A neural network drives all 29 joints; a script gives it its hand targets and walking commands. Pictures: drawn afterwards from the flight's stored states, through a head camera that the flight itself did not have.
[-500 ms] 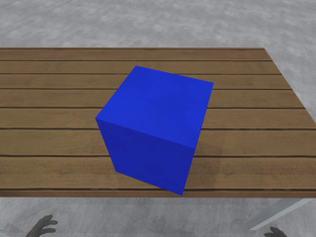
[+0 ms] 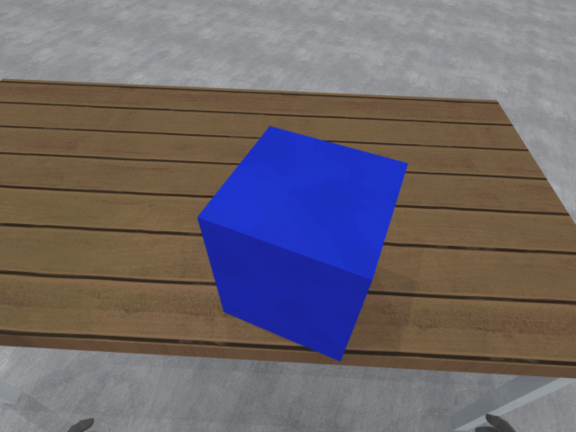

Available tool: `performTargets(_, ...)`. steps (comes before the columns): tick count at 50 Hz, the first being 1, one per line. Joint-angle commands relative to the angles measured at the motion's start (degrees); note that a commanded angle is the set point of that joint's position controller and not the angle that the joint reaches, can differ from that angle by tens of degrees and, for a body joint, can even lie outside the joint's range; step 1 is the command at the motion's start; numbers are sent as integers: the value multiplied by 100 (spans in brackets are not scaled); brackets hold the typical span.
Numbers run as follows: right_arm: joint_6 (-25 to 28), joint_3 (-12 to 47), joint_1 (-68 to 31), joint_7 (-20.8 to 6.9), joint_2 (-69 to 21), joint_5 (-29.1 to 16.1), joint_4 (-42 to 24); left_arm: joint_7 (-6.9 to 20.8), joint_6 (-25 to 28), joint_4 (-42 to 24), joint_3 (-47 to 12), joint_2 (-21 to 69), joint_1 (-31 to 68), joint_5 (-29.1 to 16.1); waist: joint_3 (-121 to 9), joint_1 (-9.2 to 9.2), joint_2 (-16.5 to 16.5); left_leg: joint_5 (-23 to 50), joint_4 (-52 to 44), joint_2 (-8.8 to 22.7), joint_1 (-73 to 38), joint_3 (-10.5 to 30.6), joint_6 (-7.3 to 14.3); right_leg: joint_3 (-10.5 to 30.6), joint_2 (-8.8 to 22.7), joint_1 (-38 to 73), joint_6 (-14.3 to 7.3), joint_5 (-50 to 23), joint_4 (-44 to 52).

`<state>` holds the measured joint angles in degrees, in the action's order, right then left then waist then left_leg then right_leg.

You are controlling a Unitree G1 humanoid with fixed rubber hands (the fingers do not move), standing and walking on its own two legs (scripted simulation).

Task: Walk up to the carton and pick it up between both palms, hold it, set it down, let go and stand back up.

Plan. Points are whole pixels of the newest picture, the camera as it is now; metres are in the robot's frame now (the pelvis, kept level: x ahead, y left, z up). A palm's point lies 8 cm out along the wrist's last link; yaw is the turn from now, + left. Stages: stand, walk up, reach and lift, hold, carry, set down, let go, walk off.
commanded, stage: walk up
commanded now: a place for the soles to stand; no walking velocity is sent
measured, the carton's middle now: (305, 245) +0.38 -0.01 +0.04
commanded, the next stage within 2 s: reach and lift in 1.74 s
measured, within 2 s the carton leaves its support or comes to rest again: neither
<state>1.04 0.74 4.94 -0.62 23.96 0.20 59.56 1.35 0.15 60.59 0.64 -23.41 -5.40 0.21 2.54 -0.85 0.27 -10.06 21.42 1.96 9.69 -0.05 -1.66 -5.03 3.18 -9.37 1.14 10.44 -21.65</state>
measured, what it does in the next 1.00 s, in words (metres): stands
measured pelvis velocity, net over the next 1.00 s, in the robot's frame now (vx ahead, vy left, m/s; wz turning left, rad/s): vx -0.02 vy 0.00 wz -0.04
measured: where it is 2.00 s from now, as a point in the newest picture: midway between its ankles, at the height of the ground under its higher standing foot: outside the picture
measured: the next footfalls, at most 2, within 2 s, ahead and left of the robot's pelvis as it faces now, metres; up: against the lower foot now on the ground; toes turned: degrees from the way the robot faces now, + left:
none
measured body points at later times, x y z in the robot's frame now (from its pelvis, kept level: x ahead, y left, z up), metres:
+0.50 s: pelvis -0.03 +0.00 -0.01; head +0.01 +0.01 +0.44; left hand +0.09 +0.33 -0.13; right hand +0.05 -0.34 -0.12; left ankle +0.02 +0.14 -0.75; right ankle -0.03 -0.12 -0.72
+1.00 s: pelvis -0.02 +0.00 +0.00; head -0.01 +0.00 +0.45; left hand +0.11 +0.32 -0.11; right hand +0.08 -0.33 -0.11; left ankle +0.02 +0.14 -0.75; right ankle -0.04 -0.13 -0.75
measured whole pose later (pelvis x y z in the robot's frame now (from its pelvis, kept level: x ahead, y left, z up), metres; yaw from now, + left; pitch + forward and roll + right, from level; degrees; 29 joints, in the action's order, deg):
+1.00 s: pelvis -0.02 +0.00 +0.00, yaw -2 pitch -2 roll +0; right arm 1.7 -0.4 6.7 -0.3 24.2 0.7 56.8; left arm 1.6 -0.7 55.2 1.6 -23.6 -5.8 0.4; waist 2.2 -0.1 -0.8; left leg -10.1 24.0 3.3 11.9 -2.9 -1.9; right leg 0.1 1.7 -8.2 1.3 15.2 -25.2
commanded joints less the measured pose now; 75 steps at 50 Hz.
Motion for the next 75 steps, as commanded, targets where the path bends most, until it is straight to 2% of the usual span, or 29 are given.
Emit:
performTargets(1,88,-345,-52,148,1396,-65,-286,-57,-70,-416,324,-1172,86,-19,-443,74,62,1491,-212,758,253,640,463,275,335,192,-225,-758,-229)
performTargets(2,64,-372,-129,165,1391,-50,-341,-50,-96,-411,312,-1112,38,-13,-494,68,346,1546,-173,757,215,564,467,286,315,30,-235,-626,-243)
performTargets(8,-59,-357,-201,133,1196,-52,-558,-8,-160,-609,387,-1199,43,41,-418,60,9,265,292,420,532,298,357,711,590,-234,-447,-87,5)
performTargets(9,-85,-393,-131,137,1136,-29,-491,-14,-190,-632,400,-1288,189,71,-410,71,-386,-18,467,302,589,215,295,722,680,-328,-521,350,176)
performTargets(14,-110,-408,122,65,1083,19,-528,20,-206,-848,453,-1362,363,125,-301,187,-587,-716,1012,16,447,-172,302,913,868,-793,-627,1004,304)
performTargets(15,-111,-444,250,58,1031,33,-550,7,-214,-892,475,-1447,467,123,-150,230,-922,-831,1221,-43,368,-219,279,935,948,-1112,-722,1161,308)
performTargets(18,-45,-504,345,84,1250,63,-555,17,-249,-990,460,-1286,407,100,-140,198,-192,-520,453,352,612,280,421,601,600,-988,-545,1001,-408)
performTargets(20,-10,-619,137,109,1691,80,-688,28,-337,-885,437,-1098,-49,32,-58,39,908,-831,-555,1342,1094,1777,1020,178,-290,-820,-251,1582,-1822)
performTargets(21,6,-645,34,145,1842,125,-789,41,-393,-918,477,-1136,-161,47,-175,-2,1142,-815,-682,1729,1372,2068,1337,459,-262,-689,-241,1803,-2483)
performTargets(22,40,-613,-118,172,1817,131,-827,44,-403,-920,483,-1091,-313,9,-74,-73,895,-591,-627,1691,1470,2021,1336,657,-243,-679,-278,1982,-2740)
performTargets(24,61,-564,-162,213,1641,166,-929,25,-329,-1050,516,-989,-410,-23,-141,-75,941,785,-126,1402,928,1463,1259,782,-189,-935,-292,1939,-2453)
performTargets(27,46,-524,135,208,1489,80,-932,-11,-165,-948,482,-897,-694,60,-754,-129,584,2052,854,958,-116,678,776,411,-189,-228,-348,503,63)
performTargets(28,29,-500,309,179,1336,23,-962,-79,-100,-1016,516,-1018,-666,155,-1035,-79,537,1904,1038,881,211,467,572,494,-137,404,-386,-195,72)
performTargets(29,6,-462,203,145,1227,40,-1039,-103,-63,-1054,546,-1161,-638,237,-991,-65,343,1217,1272,573,824,180,381,1032,391,808,-443,-853,41)
performTargets(30,-44,-358,348,127,759,-31,-994,-68,-60,-1252,573,-1368,-149,223,-677,213,-861,-817,1092,100,1063,-227,186,1711,1004,352,-721,-258,271)
performTargets(31,-64,-410,357,133,964,13,-906,-36,-62,-1332,508,-1359,265,202,-463,225,-952,-1530,1272,134,383,-107,229,1720,1114,-652,-941,456,218)
performTargets(33,-10,-429,141,101,1057,111,-837,-22,-51,-1279,388,-1152,254,142,-35,248,-350,-655,819,71,178,-191,240,1208,695,-991,-690,600,226)
performTargets(34,14,-414,131,73,1034,80,-752,-31,-36,-1219,352,-1070,116,113,-118,184,-707,-260,503,277,-204,-11,245,1170,607,-1127,-549,558,202)
performTargets(37,89,-427,46,61,1133,71,-760,-4,-32,-1096,375,-1053,-26,41,-531,121,-402,109,354,432,-312,172,350,1127,438,-701,-339,708,252)
performTargets(41,78,-378,29,77,1070,54,-642,-40,-12,-953,382,-1168,202,73,62,128,-517,-234,168,398,6,59,256,1150,502,-793,-400,1031,476)
performTargets(44,146,-365,-107,76,1143,54,-589,-35,-2,-885,326,-1028,97,25,-147,38,-118,242,-31,571,-56,256,311,993,359,-400,-310,291,199)
performTargets(47,201,-331,-94,92,1104,36,-605,-18,-1,-808,306,-964,108,17,-422,0,-107,834,-95,632,0,219,337,905,381,65,-290,-451,20)
performTargets(53,192,-358,-135,92,1099,1,-577,-33,-34,-700,252,-999,155,7,-423,51,357,965,-286,754,-177,258,276,819,350,44,-257,-449,92)
performTargets(57,180,-349,-207,127,1208,40,-447,-25,-40,-637,272,-1013,38,9,-608,38,-52,944,-239,740,-352,243,294,790,396,127,-217,-499,316)
performTargets(59,175,-349,-212,96,1139,48,-485,-23,-21,-575,245,-1002,128,12,-391,75,239,678,-343,677,-210,221,253,858,423,35,-283,-398,405)
performTargets(66,158,-353,-333,101,1165,40,-416,-38,16,-575,233,-1050,121,41,-410,76,-180,710,-266,706,-268,260,317,811,406,-106,-237,-272,459)
performTargets(72,158,-332,-358,106,1181,46,-383,-50,-3,-511,257,-1092,-14,14,-487,39,183,613,-289,686,-223,251,359,801,408,-1,-249,-310,380)
performTargets(74,121,-326,-312,105,1127,39,-334,-44,-1,-498,285,-1131,-60,57,-320,105,-245,638,-245,623,-272,168,285,797,397,-101,-245,-210,550)
performTargets(75,124,-354,-236,103,1134,30,-312,-55,0,-507,264,-1116,73,45,-402,151,-164,772,-211,592,-326,173,284,780,401,-54,-228,-405,393)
